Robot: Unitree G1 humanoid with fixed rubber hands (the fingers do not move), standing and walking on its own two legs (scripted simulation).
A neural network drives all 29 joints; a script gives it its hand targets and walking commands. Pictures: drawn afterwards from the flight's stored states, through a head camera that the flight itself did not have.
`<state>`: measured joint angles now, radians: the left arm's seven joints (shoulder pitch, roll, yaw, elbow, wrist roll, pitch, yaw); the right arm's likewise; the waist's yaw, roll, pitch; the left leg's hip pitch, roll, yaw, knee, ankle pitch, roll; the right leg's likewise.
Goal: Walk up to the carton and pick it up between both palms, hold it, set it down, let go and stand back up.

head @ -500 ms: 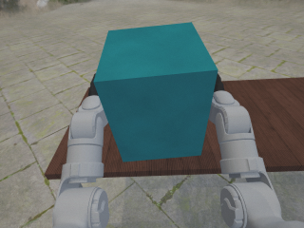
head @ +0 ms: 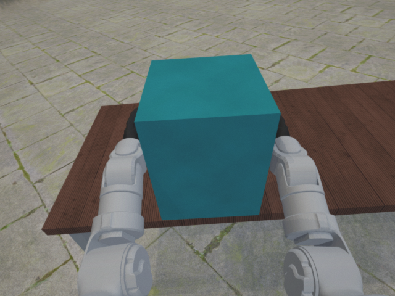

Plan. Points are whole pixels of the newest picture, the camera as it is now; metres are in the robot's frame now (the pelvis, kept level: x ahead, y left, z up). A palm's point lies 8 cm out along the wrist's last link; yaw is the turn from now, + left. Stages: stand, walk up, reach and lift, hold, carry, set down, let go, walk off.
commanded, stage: reach and lift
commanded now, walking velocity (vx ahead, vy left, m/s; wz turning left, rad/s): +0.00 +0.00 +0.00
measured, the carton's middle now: (205, 138) +0.39 -0.01 +0.16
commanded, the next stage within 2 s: hold in 0.24 s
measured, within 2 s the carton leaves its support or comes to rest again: neither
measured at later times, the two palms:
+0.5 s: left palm (103, 177) +0.32 +0.19 +0.14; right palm (256, 168) +0.32 -0.10 +0.14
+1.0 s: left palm (117, 153) +0.36 +0.16 +0.17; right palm (267, 144) +0.36 -0.13 +0.16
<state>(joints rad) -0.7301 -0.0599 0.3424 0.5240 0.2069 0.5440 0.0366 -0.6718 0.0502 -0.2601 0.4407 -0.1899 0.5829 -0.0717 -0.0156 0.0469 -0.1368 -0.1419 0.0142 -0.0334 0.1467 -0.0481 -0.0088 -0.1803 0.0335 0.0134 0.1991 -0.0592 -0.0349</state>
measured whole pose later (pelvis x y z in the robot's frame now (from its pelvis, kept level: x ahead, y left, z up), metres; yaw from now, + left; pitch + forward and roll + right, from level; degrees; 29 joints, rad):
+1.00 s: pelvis +0.00 +0.02 +0.00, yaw -2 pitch +3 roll +0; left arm -0.55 -0.08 0.22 0.13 0.11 0.68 0.11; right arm -0.56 0.03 -0.15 0.15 -0.12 0.67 -0.07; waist 0.02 0.04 -0.10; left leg -0.17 0.00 -0.01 0.17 -0.05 -0.01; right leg -0.20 0.02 0.04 0.18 -0.04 -0.01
